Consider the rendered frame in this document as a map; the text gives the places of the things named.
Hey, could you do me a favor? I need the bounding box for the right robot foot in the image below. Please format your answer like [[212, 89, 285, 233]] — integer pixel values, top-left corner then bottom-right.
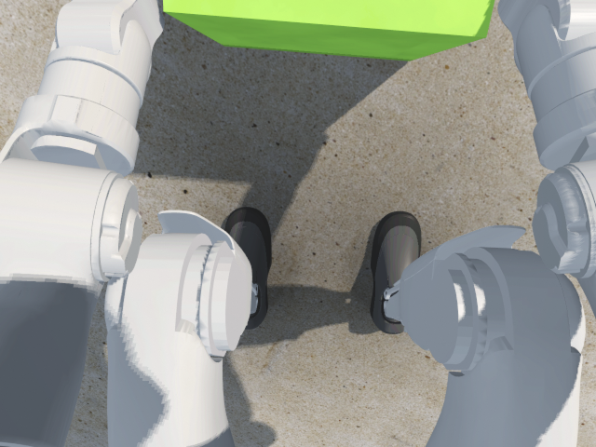
[[370, 211, 421, 334]]

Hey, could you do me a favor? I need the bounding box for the robot left shin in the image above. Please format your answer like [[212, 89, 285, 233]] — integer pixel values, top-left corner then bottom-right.
[[104, 210, 258, 335]]

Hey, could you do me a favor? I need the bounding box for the left robot forearm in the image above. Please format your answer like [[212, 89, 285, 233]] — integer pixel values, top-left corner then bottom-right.
[[0, 0, 165, 177]]

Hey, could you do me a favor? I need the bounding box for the carton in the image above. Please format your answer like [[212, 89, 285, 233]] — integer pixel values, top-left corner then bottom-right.
[[163, 0, 494, 61]]

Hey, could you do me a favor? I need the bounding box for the robot left upper arm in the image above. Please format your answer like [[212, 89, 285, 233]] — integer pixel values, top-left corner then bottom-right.
[[0, 157, 142, 447]]

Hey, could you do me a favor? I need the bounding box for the right robot forearm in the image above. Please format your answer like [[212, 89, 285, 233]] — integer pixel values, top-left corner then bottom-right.
[[497, 0, 596, 171]]

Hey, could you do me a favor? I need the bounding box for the robot right upper arm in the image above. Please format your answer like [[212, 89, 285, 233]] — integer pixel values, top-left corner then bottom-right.
[[532, 159, 596, 318]]

